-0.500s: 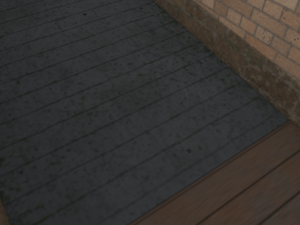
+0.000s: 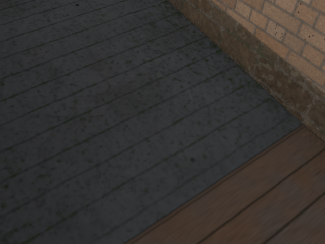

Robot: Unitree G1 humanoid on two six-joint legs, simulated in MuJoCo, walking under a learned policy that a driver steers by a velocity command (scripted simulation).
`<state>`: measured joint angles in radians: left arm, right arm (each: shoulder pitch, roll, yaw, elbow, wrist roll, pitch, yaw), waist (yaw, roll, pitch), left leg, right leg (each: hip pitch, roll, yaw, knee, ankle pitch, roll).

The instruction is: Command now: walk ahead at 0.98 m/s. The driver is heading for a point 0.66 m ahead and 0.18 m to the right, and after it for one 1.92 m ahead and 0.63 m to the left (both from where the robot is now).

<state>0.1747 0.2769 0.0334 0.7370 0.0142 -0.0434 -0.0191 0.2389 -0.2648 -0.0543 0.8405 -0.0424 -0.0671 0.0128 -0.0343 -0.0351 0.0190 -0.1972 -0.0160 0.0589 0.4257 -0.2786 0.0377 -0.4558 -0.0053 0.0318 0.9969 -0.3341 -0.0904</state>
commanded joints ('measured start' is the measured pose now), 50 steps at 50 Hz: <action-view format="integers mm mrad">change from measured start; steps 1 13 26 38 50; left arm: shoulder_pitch -93 -99 237 319 38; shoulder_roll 69 107 114 120 69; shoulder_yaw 7 29 40 15 -8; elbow -115 -120 120 215 -93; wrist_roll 28 35 -4 28 3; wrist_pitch -17 10 -71 -51 -26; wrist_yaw -43 -35 -4 70 59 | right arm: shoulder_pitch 89 170 -106 8 -102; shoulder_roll -170 -258 -61 -93 -205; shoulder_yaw -42 -58 20 38 -42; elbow -15 58 -85 -28 -158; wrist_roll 10 27 -5 8 61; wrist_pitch -21 -28 23 -18 22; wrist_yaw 4 3 41 33 -29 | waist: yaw -11 83 30 -76 105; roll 94 133 22 -105 24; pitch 22 65 122 -110 -62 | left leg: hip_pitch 253 208 -593 -68 -225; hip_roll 331 274 165 -143 -3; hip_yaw -438 10 -109 125 -339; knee -330 -153 656 125 -98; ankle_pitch -341 763 268 318 760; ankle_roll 169 109 11 123 249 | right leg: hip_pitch -447 93 280 614 49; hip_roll -107 23 -176 -159 53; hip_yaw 45 -183 171 -185 40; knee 82 -399 -949 -401 -86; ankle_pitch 57 67 -66 1473 -1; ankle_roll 46 -25 -60 75 224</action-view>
